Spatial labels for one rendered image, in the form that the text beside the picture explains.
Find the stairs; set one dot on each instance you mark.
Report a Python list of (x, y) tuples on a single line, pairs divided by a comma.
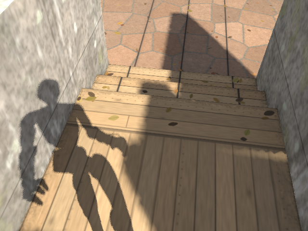
[(181, 84)]

